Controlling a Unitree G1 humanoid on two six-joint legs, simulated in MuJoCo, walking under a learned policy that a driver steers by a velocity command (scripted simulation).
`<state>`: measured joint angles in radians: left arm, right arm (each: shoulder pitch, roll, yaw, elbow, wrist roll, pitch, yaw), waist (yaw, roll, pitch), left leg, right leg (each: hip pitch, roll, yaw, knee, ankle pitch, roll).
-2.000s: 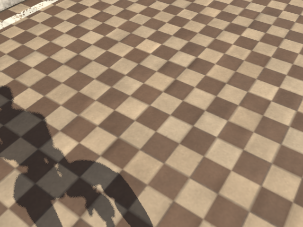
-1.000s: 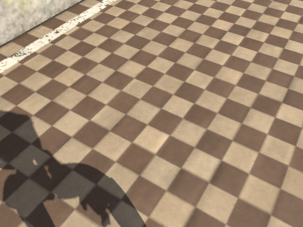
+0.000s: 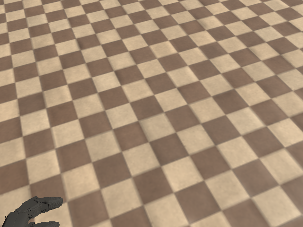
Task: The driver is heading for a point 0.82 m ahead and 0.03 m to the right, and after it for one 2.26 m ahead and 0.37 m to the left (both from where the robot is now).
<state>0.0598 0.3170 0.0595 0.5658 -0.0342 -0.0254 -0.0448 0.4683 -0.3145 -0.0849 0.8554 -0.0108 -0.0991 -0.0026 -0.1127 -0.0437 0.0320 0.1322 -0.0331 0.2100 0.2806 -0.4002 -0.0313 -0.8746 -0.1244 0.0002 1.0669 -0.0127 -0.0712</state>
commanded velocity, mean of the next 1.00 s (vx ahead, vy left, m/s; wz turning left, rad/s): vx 1.00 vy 0.00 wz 0.03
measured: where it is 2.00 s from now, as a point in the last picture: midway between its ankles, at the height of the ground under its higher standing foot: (105, 50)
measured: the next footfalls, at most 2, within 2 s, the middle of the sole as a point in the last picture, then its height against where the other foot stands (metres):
right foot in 0.14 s outside the picture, level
left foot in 0.60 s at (152, 160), level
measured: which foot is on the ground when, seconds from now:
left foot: down 0.00-0.14, up 0.16-0.58, down 0.60-1.00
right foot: up 0.00-0.12, down 0.14-0.62, up 0.64-1.00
